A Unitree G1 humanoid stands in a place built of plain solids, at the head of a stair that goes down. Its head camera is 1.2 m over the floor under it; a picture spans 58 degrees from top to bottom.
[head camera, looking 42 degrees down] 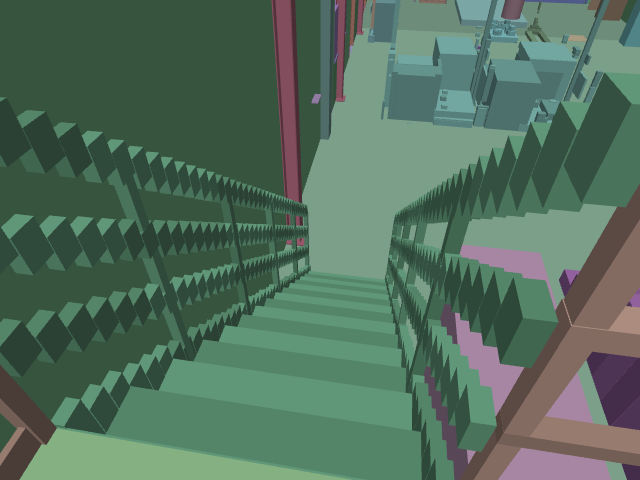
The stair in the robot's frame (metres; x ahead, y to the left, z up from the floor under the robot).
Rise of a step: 0.21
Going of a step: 0.25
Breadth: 1.11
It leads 9 degrees to the right of straight ahead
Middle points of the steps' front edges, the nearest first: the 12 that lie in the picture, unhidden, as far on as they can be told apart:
0.47 0.21 0.00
0.71 0.17 -0.21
0.96 0.13 -0.42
1.20 0.09 -0.63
1.45 0.05 -0.84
1.70 0.01 -1.05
1.94 -0.03 -1.26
2.19 -0.07 -1.47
2.43 -0.11 -1.68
2.68 -0.15 -1.89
2.93 -0.19 -2.10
3.17 -0.23 -2.31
